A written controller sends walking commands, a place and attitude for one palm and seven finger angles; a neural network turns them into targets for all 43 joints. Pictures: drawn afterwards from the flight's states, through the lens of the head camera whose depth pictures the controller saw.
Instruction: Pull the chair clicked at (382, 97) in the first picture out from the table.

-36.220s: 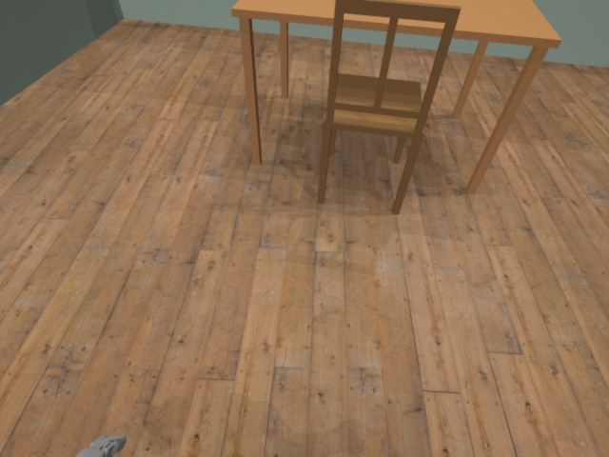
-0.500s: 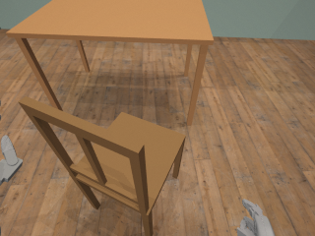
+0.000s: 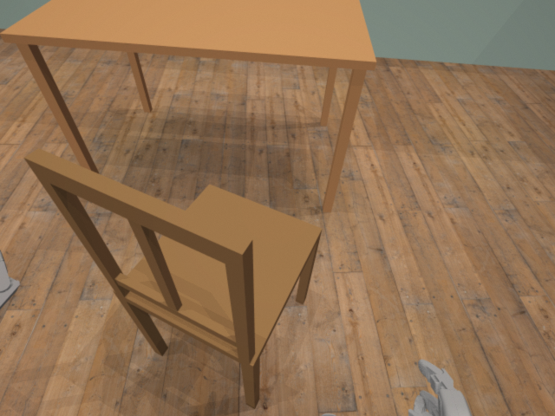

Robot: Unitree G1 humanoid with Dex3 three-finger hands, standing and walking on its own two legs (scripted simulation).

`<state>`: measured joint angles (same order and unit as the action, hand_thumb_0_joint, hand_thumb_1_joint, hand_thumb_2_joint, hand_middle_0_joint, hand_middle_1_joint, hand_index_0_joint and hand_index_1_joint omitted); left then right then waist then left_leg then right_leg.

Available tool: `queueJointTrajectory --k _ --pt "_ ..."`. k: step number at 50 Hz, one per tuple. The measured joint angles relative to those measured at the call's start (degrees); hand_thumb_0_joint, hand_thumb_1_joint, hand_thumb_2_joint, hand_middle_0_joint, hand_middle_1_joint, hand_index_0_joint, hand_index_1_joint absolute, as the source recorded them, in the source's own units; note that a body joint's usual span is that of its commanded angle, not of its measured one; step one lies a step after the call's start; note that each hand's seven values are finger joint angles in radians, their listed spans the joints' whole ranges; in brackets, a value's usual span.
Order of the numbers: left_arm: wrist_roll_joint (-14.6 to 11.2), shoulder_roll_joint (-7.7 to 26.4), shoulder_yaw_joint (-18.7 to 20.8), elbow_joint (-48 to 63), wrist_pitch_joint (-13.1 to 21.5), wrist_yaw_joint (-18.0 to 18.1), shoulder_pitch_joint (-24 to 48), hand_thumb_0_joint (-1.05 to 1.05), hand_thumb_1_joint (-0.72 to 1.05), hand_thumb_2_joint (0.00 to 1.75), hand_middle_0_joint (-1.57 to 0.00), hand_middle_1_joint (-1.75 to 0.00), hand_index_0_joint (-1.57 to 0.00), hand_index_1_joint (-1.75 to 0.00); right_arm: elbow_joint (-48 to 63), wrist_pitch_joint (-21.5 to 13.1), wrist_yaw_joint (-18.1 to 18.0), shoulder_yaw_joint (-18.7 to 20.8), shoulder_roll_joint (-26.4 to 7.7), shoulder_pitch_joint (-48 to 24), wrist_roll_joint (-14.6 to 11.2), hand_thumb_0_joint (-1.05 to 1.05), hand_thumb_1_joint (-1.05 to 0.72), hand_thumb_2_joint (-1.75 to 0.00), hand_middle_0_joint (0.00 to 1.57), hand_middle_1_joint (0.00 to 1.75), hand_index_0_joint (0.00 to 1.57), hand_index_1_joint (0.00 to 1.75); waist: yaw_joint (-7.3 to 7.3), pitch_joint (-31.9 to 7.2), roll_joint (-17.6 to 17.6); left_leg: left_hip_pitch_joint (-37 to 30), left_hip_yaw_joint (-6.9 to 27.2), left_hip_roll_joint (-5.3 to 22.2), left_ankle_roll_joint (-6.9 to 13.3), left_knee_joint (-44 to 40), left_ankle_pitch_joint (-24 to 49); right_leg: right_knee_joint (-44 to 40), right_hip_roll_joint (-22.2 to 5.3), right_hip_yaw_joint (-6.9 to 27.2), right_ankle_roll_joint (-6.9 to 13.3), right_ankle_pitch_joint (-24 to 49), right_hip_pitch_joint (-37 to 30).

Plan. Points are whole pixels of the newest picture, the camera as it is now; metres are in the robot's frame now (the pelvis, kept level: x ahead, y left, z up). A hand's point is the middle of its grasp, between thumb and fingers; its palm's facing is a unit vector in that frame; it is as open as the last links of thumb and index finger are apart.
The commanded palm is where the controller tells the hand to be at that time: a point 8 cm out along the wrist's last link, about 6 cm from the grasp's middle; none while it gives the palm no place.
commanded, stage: step back with the hand held close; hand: left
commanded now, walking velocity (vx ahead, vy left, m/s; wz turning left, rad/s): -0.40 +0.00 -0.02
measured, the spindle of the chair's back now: (159, 268) +0.37 +0.24 -0.06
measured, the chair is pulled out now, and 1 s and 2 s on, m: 0.57 0.57 0.57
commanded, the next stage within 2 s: stop stepping back and stand still in 0.66 s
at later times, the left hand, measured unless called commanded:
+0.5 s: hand out of the picture +0.14 +0.25 +0.19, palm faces +0.51 -0.77 -0.38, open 7.4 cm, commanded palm +0.08 +0.28 +0.20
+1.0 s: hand out of the picture +0.02 +0.21 +0.19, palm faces +0.45 -0.80 -0.41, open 7.4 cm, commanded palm -0.03 +0.26 +0.20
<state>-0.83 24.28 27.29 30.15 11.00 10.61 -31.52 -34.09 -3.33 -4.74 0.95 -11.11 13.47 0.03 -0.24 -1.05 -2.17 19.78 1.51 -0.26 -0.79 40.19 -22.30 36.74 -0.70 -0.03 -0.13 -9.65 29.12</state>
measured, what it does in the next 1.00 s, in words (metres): walks backwards: right foot, then left foot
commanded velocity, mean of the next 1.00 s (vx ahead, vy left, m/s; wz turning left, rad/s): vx -0.24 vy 0.00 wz -0.02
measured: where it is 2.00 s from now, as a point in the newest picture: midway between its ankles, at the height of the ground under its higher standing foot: outside the picture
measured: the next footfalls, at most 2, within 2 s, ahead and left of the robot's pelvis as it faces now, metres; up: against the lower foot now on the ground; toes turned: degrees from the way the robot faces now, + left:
right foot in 0.50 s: -0.02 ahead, -0.16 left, +0.00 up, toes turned -2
left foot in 0.74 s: -0.08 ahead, +0.10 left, +0.00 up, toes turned +2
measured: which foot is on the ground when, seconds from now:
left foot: down 0.00-0.52, up 0.54-0.72, down 0.74-0.94, up 0.96-1.00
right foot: down 0.00-0.24, up 0.26-0.48, down 0.50-1.00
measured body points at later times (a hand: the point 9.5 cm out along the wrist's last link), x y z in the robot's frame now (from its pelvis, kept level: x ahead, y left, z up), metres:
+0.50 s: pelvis -0.06 -0.02 +0.01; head -0.04 +0.00 +0.46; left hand +0.10 +0.29 +0.21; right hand +0.12 -0.22 -0.07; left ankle -0.03 +0.12 -0.72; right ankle -0.06 -0.16 -0.72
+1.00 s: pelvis -0.18 -0.04 +0.01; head -0.19 -0.03 +0.46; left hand -0.01 +0.25 +0.21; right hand -0.03 -0.28 -0.07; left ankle -0.13 +0.09 -0.70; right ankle -0.12 -0.15 -0.72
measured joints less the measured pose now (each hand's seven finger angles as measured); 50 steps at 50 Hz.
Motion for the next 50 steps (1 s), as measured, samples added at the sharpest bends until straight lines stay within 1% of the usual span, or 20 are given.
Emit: queueJointTrajectory --k 5,9,11,12,13,15,18,22,26,28,30,32,34,37,38,40,43,46,47,50 --pt "-0.5 -3.0 -2.5 1.4 0.3 -0.6 3.0 0.01 0.89 0.9 -0.21 -0.3 -0.22 -0.3 -0.6 -1.0 0.6 -0.2 0.0 -1.7 0.6 0.01 -0.9 -0.9 0.2 0.3 0.2 0.3 -0.76 0.9 0.4 1.4 0.8 0.6 -0.4 1.9 -0.9 0.5 0.5 -0.9 1.1 0.3 0.6" --pt "-0.4 -2.7 -5.6 3.3 -0.1 -0.8 4.2 0.01 0.89 0.9 -0.21 -0.3 -0.22 -0.3 -0.9 0.4 1.3 0.4 -0.8 -3.7 0.3 0.01 -0.9 -0.9 0.2 0.3 0.2 0.3 0.75 1.7 -0.3 3.5 -0.5 -0.4 0.7 4.4 -6.7 -3.2 -1.5 -2.3 0.8 3.0 0.3" --pt "-0.5 -0.7 -4.6 4.0 0.3 -0.9 1.8 0.01 0.88 0.9 -0.21 -0.3 -0.22 -0.3 -0.5 1.4 1.4 0.1 -0.8 -4.2 0.1 0.01 -0.9 -0.9 0.2 0.3 0.2 0.3 1.49 1.6 -1.5 1.4 -2.4 -0.4 1.2 -1.2 -3.3 -4.5 -2.5 -2.2 0.4 4.3 0.5" --pt "-0.7 0.4 -3.6 4.2 0.7 -0.9 0.1 0.01 0.88 0.9 -0.21 -0.3 -0.22 -0.3 0.0 1.7 1.2 -0.1 -0.7 -4.3 0.0 0.01 -0.9 -0.9 0.2 0.3 0.2 0.3 1.64 1.7 -2.1 1.0 -3.1 -0.3 1.5 -3.4 2.5 -3.8 -2.7 -1.9 0.2 3.7 0.9" --pt "-0.7 1.2 -2.6 4.1 1.0 -0.8 -1.4 0.01 0.88 0.9 -0.21 -0.3 -0.22 -0.3 0.3 1.8 0.9 -0.1 -0.5 -4.4 0.2 0.01 -0.9 -0.9 0.2 0.3 0.2 0.3 1.54 1.8 -2.0 1.1 -3.4 0.1 1.6 -3.4 5.4 -1.1 -2.0 -1.3 -0.3 -0.4 1.9" --pt "-1.0 2.1 -0.7 3.0 1.0 -0.5 -3.5 0.01 0.88 0.9 -0.21 -0.3 -0.22 -0.31 -0.3 1.0 0.4 0.3 0.7 -4.3 0.8 0.01 -0.9 -0.9 0.2 0.3 0.2 0.3 1.0 1.6 -1.4 1.2 -3.4 1.5 1.2 -2.5 4.7 10.9 0.7 0.7 -0.5 -10.1 4.3" --pt "-1.9 1.0 -0.1 1.4 0.1 -0.1 -3.1 0.01 0.88 0.9 -0.21 -0.3 -0.22 -0.31 -1.8 -1.0 0.7 0.6 2.1 -3.1 1.1 0.01 -0.91 -0.9 0.2 0.3 0.2 0.3 -0.32 0.8 0.1 0.5 -2.7 3.6 0.5 -3.8 4.4 20.7 3.2 1.2 -0.9 -14.8 3.1" --pt "-2.1 -2.9 -2.2 1.4 -0.9 0.3 0.3 0.01 0.89 0.9 -0.21 -0.3 -0.22 -0.3 -3.0 -3.5 1.8 -0.2 2.6 -2.2 0.8 0.01 -0.9 -0.9 0.2 0.3 0.2 0.3 -2.93 0.7 1.5 -0.4 -3.5 5.5 -0.3 -6.1 6.4 9.4 1.7 -0.5 -1.1 -13.6 -5.1" --pt "-1.4 -3.1 -3.7 1.5 -0.2 -0.6 4.2 0.01 0.89 0.9 -0.2 -0.3 -0.21 -0.3 -3.0 -4.5 2.3 -2.0 3.0 -3.6 1.1 0.01 -0.9 -0.9 0.2 0.3 0.2 0.3 -3.4 1.3 1.6 2.4 -4.0 6.8 -1.7 -3.6 6.7 -5.5 0.8 -0.8 -1.0 -5.7 -12.0" --pt "-1.3 -3.1 -4.8 1.1 0.4 -1.5 5.8 0.01 0.89 0.9 -0.2 -0.3 -0.21 -0.3 -3.1 -4.1 2.3 -2.2 2.4 -5.0 1.2 0.01 -0.9 -0.9 0.21 0.3 0.2 0.3 -2.69 1.7 2.5 5.1 -2.5 6.7 -1.5 -0.4 2.2 -5.3 1.8 -1.1 -0.4 -4.8 -10.1" --pt "-1.4 -2.2 -5.5 1.5 0.6 -2.2 6.1 0.01 0.89 0.9 -0.2 -0.3 -0.21 -0.3 -3.1 -3.3 2.4 -1.7 2.0 -5.5 0.9 0.01 -0.9 -0.9 0.21 0.3 0.21 0.3 -1.7 1.7 1.2 8.1 -1.5 3.5 -1.4 7.5 -4.3 -5.9 0.7 -0.8 0.1 -3.6 -8.5" --pt "-1.1 -1.0 -4.8 2.7 0.9 -2.6 3.7 0.01 0.89 0.9 -0.21 -0.3 -0.21 -0.3 -2.3 -1.9 2.2 -1.4 1.7 -5.7 0.7 0.01 -0.9 -0.9 0.21 0.3 0.21 0.3 -0.44 1.6 -0.8 8.8 -2.4 1.3 -1.4 11.9 -6.4 -7.2 -0.5 0.2 0.3 -1.8 -7.5" --pt "-1.2 0.2 -3.3 3.9 1.3 -2.6 -0.2 0.01 0.89 0.9 -0.21 -0.3 -0.22 -0.3 -1.0 -0.3 1.7 -1.3 1.2 -5.5 0.5 0.01 -0.9 -0.9 0.21 0.3 0.21 0.3 1.05 1.2 -2.1 6.4 -3.6 0.7 -1.4 7.4 -4.6 -7.8 -1.1 0.9 0.0 -0.5 -6.4" --pt "-1.8 1.9 -1.9 5.3 1.7 -2.6 -4.6 0.01 0.88 0.9 -0.21 -0.3 -0.22 -0.3 1.0 0.6 0.6 -0.4 -0.8 -4.7 0.1 0.01 -0.9 -0.9 0.2 0.3 0.2 0.3 2.83 1.1 -1.0 -0.4 -3.9 1.8 -0.6 -8.2 6.6 -5.0 -0.4 0.0 -0.8 -0.7 -4.2" --pt "-1.9 2.8 -1.6 5.1 1.9 -2.5 -4.5 0.01 0.88 0.9 -0.21 -0.3 -0.22 -0.3 0.6 0.5 0.1 0.3 -0.7 -4.7 0.1 0.01 -0.9 -0.9 0.2 0.3 0.2 0.3 2.94 1.7 -1.9 -0.1 -4.0 1.3 0.1 -8.2 8.2 -2.8 -0.9 0.2 -0.9 -2.0 -3.1" --pt "-2.2 3.7 -1.0 3.9 2.2 -2.3 -4.2 0.01 0.88 0.9 -0.21 -0.3 -0.22 -0.3 -0.9 -0.2 0.0 1.0 0.2 -4.5 0.1 0.01 -0.91 -0.9 0.2 0.3 0.2 0.3 1.71 2.5 -3.7 0.1 -4.9 0.9 0.8 -7.1 7.6 4.8 -0.1 1.9 -0.6 -10.3 -1.0" --pt "-2.3 2.6 -0.7 2.3 0.9 -1.7 -4.6 0.01 0.88 0.9 -0.21 -0.3 -0.22 -0.31 -1.7 -1.5 0.4 0.7 0.8 -2.7 0.4 0.01 -0.91 -0.9 0.2 0.3 0.2 0.3 1.06 2.0 -2.8 -0.1 -4.6 2.4 0.5 -7.2 7.7 10.8 1.6 0.4 -0.8 -15.7 -1.5" --pt "-2.0 0.9 -1.7 1.9 -0.8 -0.9 -3.6 0.01 0.88 0.9 -0.21 -0.3 -0.22 -0.3 -1.5 -2.9 1.2 -0.2 0.3 -0.3 -0.3 0.01 -0.91 -0.9 0.2 0.3 0.2 0.3 0.02 1.2 -1.0 0.1 -4.2 3.4 -0.2 -5.9 7.9 -0.3 1.0 -1.8 -0.8 -11.7 -8.7" --pt "-1.7 0.2 -2.2 1.7 -0.8 -0.7 -2.8 0.01 0.89 0.9 -0.21 -0.3 -0.22 -0.3 -1.7 -3.1 1.4 -0.5 -0.1 0.0 -0.4 0.01 -0.9 -0.9 0.2 0.3 0.2 0.3 -0.4 1.1 -0.3 0.7 -4.1 3.9 -0.2 -4.2 6.9 -3.3 1.3 -2.2 -0.3 -6.3 -9.9" --pt "-1.0 -2.0 -4.7 -0.1 -1.2 -0.9 0.8 0.01 0.89 0.9 -0.21 -0.3 -0.22 -0.3 -3.8 -2.4 1.7 -0.7 -0.9 0.3 -0.1 0.01 -0.9 -0.9 0.2 0.3 0.2 0.3 -0.66 0.3 1.4 3.1 -2.1 2.6 0.1 4.5 -1.5 -4.1 1.5 -3.1 1.8 -2.1 -10.4"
